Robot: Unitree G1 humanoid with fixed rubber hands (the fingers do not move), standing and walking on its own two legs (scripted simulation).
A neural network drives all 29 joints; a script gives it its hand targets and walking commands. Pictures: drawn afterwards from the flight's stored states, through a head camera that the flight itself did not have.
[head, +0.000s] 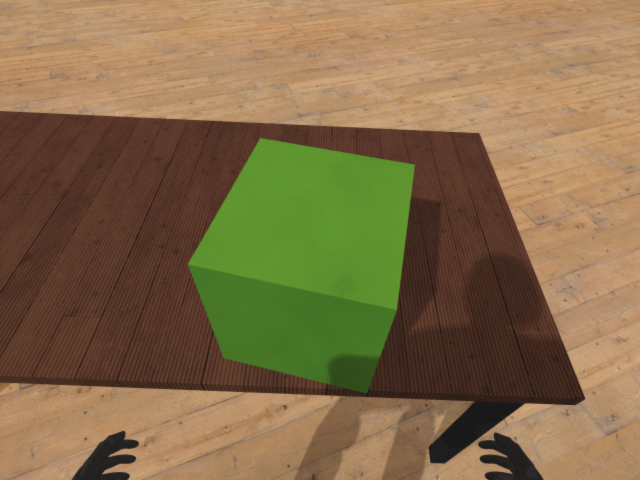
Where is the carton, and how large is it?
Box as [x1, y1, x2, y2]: [188, 138, 414, 392]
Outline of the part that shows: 260,138 188,263 223,357 366,392 396,310 414,165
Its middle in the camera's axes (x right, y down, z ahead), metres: -0.01 +0.04 +0.57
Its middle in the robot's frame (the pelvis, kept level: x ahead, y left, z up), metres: +0.40 +0.01 +0.01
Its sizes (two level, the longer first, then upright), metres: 0.238 0.226 0.244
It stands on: a table, 0.64 m high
